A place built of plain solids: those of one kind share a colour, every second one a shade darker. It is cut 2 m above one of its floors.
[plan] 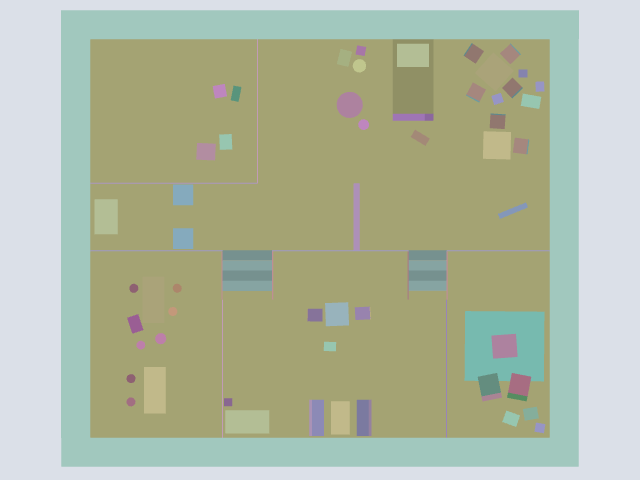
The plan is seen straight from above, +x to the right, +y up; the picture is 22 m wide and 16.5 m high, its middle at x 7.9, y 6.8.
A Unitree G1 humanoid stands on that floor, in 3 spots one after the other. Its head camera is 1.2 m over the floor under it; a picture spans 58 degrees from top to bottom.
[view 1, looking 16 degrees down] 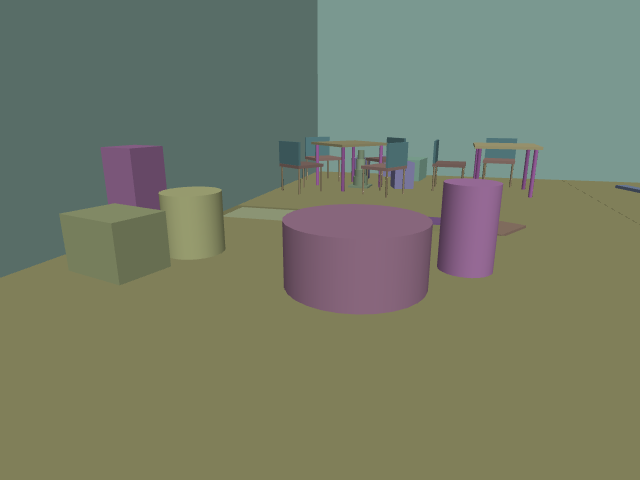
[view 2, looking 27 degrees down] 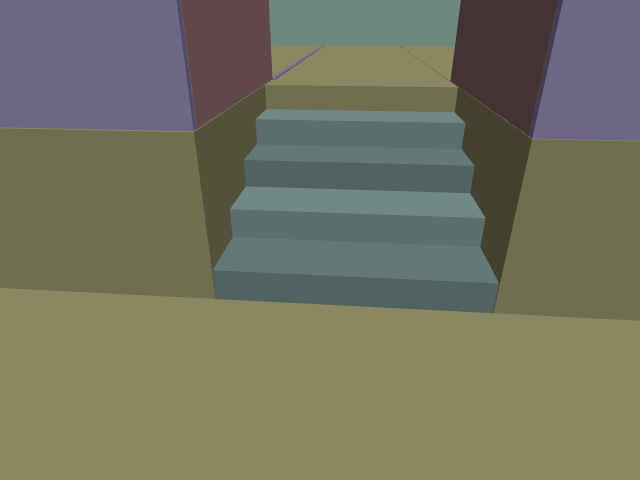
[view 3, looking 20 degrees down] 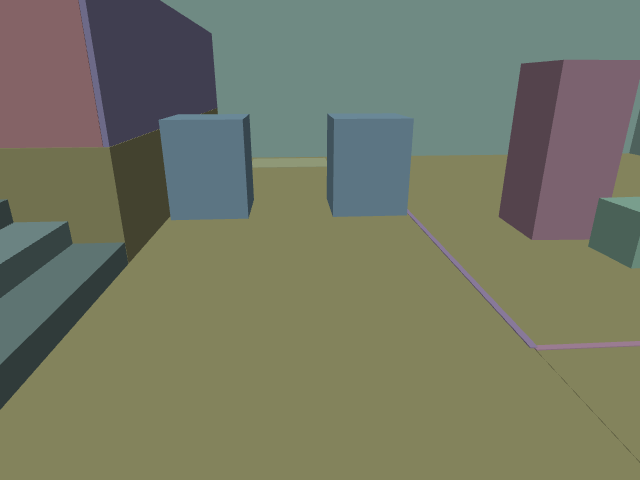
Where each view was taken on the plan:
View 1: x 6.40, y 10.95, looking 16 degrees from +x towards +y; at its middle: low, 2.25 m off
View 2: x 11.60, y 8.13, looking -85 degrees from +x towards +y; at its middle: step_tread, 2.29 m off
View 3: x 7.45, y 7.60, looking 176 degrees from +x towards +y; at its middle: floor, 3.51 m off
